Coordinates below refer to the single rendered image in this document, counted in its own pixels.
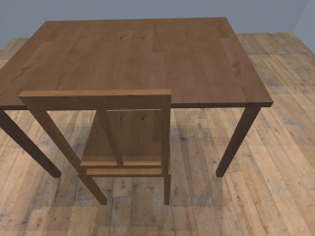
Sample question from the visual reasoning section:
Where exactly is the table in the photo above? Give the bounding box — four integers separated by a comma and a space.
0, 17, 274, 178

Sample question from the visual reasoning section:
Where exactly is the chair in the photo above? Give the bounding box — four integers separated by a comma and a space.
18, 88, 171, 206

